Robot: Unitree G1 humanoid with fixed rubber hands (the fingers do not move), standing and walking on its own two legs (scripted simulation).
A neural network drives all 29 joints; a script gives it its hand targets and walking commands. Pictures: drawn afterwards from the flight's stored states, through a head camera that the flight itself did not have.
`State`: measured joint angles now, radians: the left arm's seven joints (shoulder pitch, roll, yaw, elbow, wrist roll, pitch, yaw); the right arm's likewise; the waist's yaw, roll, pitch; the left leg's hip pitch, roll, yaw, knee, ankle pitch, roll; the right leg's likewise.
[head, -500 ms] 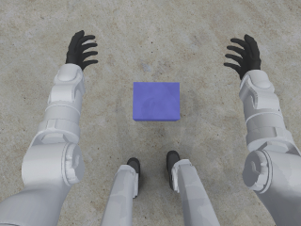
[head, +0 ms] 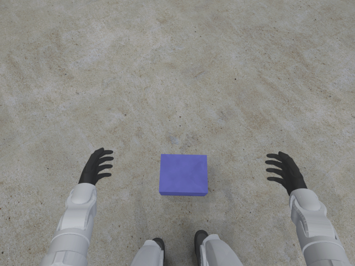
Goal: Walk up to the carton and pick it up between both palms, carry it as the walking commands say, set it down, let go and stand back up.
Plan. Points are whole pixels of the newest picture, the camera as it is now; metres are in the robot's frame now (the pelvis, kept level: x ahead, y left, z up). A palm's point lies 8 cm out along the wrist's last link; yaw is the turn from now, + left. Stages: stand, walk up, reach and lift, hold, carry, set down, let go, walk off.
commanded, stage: let go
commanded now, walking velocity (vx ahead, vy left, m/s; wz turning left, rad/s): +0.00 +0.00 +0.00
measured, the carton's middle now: (183, 175) +0.43 -0.02 -0.67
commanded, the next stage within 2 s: stand in 0.78 s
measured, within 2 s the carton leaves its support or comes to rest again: neither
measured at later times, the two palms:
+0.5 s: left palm (53, 243) +0.18 +0.25 -0.03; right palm (304, 233) +0.19 -0.22 -0.03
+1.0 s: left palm (35, 259) +0.16 +0.29 -0.05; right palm (327, 245) +0.16 -0.28 -0.05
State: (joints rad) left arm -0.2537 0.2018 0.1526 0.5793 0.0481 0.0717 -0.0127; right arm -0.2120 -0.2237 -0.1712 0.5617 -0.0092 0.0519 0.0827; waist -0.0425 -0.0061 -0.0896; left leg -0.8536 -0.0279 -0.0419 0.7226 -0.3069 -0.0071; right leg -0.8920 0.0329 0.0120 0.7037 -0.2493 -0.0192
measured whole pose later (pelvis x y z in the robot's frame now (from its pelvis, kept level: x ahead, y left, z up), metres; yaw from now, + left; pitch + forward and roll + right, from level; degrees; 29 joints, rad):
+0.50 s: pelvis +0.02 +0.01 +0.04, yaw +0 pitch -3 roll -1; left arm 0.23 0.21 0.05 0.42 0.01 0.09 -0.07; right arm 0.23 -0.23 -0.04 0.42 -0.01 0.09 0.08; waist 0.00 0.01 0.09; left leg -0.12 -0.03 -0.05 0.46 -0.29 0.02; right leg -0.15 0.03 0.02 0.44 -0.23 -0.01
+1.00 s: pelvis +0.03 +0.00 +0.03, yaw +1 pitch -1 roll +0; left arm 0.20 0.32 0.06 0.67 0.04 0.04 0.00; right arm 0.23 -0.32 -0.05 0.65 -0.04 0.04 0.00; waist 0.00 0.02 0.04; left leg -0.18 -0.02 -0.06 0.51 -0.32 0.00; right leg -0.21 0.04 0.00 0.50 -0.27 -0.02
